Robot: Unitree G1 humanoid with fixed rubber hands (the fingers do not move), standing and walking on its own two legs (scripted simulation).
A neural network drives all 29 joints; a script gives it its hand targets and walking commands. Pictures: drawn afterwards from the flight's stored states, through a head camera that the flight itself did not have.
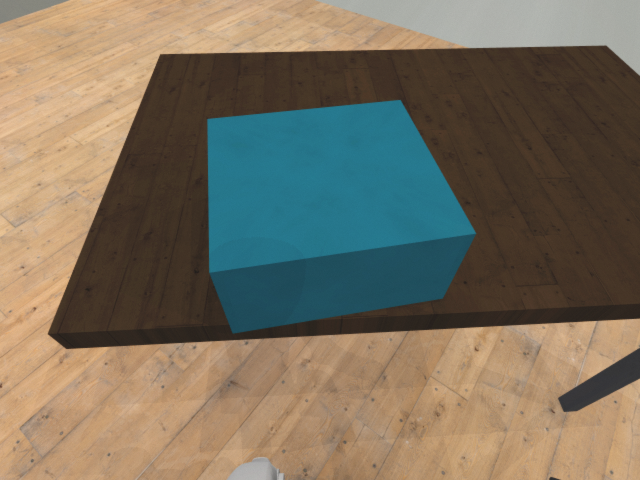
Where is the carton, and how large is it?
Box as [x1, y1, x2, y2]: [207, 100, 475, 333]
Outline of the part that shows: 400,100 207,119 209,272 233,333 442,298 475,232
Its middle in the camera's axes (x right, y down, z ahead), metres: +0.01 -0.04 +0.55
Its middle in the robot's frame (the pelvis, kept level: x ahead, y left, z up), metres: +0.46 +0.01 +0.07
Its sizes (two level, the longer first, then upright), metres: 0.291 0.269 0.144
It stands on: a table, 0.74 m high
